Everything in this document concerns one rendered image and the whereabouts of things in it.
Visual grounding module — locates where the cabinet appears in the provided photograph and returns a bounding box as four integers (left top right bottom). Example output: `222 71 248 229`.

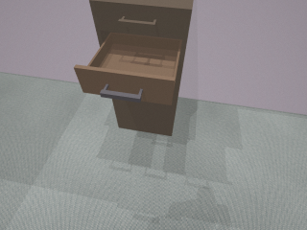
89 0 194 136

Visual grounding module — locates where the drawer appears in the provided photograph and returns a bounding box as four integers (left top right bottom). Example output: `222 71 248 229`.
74 32 182 105

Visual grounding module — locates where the handle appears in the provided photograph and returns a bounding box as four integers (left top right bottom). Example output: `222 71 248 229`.
100 83 143 103
118 19 156 30

